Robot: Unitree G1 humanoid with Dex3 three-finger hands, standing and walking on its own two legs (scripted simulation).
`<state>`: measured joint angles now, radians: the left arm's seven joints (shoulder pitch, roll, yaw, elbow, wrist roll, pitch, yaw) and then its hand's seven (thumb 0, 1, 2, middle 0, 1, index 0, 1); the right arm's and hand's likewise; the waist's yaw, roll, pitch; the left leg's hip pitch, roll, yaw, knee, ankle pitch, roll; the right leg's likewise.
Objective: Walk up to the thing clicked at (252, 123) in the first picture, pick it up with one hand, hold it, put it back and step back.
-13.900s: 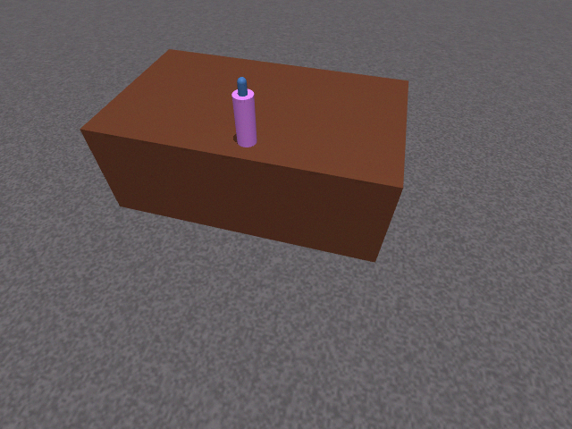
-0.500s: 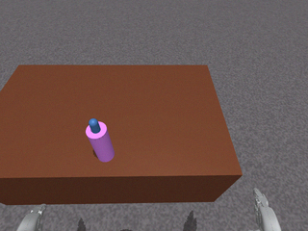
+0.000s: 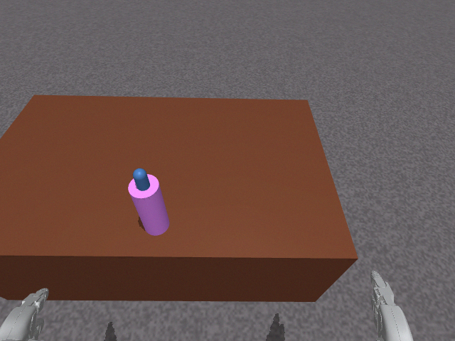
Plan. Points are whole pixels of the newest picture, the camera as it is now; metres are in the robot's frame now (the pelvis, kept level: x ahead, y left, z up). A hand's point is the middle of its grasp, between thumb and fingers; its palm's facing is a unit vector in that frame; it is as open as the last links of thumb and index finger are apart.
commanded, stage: go down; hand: left
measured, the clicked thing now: (148, 201) +0.49 +0.20 -0.15
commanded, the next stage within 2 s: approach in 1.48 s
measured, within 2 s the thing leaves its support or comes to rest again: neither
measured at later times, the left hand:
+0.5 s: hand (35, 244) +0.29 +0.34 +0.02, palm faces +0.17 -0.97 -0.18, open 17.3 cm
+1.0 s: hand (22, 203) +0.35 +0.36 +0.06, palm faces +0.18 -0.98 -0.12, open 17.3 cm
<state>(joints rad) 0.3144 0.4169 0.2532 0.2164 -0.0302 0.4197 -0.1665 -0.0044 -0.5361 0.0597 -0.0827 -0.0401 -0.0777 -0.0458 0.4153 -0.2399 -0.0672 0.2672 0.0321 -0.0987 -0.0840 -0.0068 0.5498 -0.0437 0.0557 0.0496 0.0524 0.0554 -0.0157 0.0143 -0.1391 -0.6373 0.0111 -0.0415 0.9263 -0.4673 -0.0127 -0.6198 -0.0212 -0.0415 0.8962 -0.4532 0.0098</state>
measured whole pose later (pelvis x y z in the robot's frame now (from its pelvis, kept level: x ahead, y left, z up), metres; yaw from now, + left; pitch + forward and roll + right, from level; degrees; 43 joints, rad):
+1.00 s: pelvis -0.01 +0.00 +0.00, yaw -1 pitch +13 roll -2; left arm -0.43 0.74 0.54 0.99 -0.11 -0.04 -0.47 -0.01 -0.50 0.08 -0.05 -0.03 -0.05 -0.03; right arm 0.33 -0.25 0.02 0.42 0.02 -0.17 -0.09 -0.01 0.54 -0.05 0.06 0.05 0.05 0.06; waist -0.06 -0.01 -0.12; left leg -0.70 0.02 -0.03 0.90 -0.44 -0.01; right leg -0.68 -0.01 -0.03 0.86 -0.41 0.01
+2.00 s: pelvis -0.03 +0.01 -0.05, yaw -3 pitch +23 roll -4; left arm -0.67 0.76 0.65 1.24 -0.21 -0.43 -0.49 -0.01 -0.60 0.01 -0.06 -0.03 -0.06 -0.03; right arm 0.30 -0.28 0.01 0.20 -0.03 -0.19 -0.01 -0.01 0.55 -0.05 0.06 0.05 0.06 0.06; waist -0.20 -0.06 -0.11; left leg -1.08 0.04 -0.06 1.19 -0.51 -0.01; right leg -1.04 0.01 -0.05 1.10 -0.46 0.01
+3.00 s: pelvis -0.06 +0.01 -0.15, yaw -5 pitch +33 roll -6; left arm -0.78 0.62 0.55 1.17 0.00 -0.58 -0.04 -0.01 -0.61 0.01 -0.09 -0.07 -0.11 -0.05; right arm 0.43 -0.31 -0.08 -0.34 -0.08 -0.05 0.09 -0.01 0.52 -0.05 0.06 0.05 0.06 0.06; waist -0.37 -0.04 -0.18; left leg -1.56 0.04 -0.08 1.61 -0.62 -0.01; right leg -1.52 0.02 -0.06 1.52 -0.57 0.02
